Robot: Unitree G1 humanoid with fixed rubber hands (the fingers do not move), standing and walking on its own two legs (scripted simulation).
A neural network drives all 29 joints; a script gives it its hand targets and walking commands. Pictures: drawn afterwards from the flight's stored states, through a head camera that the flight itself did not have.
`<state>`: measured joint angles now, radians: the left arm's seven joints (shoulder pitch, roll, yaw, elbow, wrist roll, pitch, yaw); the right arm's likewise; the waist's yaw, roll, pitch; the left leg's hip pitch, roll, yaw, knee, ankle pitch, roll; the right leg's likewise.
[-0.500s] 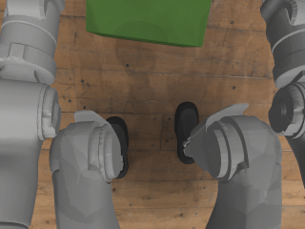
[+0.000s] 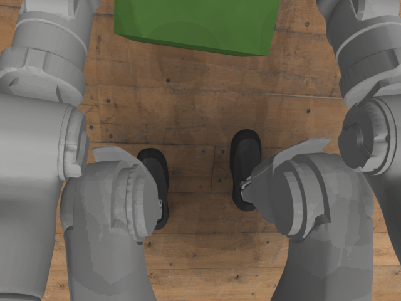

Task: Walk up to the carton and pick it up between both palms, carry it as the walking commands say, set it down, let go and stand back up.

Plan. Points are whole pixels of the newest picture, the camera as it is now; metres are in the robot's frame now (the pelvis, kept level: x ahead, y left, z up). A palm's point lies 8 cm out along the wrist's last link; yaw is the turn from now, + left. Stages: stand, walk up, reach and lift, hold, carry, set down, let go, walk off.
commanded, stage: reach and lift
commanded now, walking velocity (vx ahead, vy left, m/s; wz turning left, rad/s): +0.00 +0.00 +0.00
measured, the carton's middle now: out of the picture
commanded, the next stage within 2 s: none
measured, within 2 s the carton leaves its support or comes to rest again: leaves its support in 0.92 s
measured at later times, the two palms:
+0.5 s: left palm out of the picture +0.57 +0.15 -0.19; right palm out of the picture +0.55 -0.17 -0.18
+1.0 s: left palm out of the picture +0.56 +0.14 -0.18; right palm out of the picture +0.55 -0.17 -0.15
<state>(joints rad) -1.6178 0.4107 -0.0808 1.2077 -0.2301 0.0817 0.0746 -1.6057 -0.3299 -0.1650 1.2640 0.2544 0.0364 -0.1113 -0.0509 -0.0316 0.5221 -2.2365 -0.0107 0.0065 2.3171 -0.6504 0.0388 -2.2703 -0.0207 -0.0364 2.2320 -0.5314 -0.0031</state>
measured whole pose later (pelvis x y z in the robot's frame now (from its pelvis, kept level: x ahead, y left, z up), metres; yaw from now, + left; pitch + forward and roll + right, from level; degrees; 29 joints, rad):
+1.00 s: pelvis +0.00 +0.00 +0.00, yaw +2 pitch +29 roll -3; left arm -1.54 0.39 -0.11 1.09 -0.24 0.22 0.14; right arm -1.50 -0.29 -0.16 1.04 0.29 0.16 -0.16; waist -0.09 -0.01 0.53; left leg -2.18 -0.09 -0.01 2.33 -0.66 0.01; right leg -2.19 0.03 0.01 2.26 -0.58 0.04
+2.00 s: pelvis -0.03 -0.02 +0.07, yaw +3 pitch +28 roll +2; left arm -1.54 0.33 0.16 0.89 -0.04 0.39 0.11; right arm -1.43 -0.05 -0.41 0.62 0.03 0.33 -0.39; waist -0.08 0.00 0.52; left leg -1.99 -0.09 0.00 2.06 -0.56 -0.04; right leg -2.04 0.11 0.07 2.04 -0.47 0.06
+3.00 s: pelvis -0.05 -0.01 +0.16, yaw +3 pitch +22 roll +0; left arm -1.39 0.22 0.22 0.71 0.04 0.50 0.12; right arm -1.28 0.03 -0.47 0.42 -0.07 0.46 -0.34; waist -0.07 0.02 0.53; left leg -1.66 -0.12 -0.05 1.76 -0.48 -0.04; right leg -1.69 0.10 0.08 1.73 -0.41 0.06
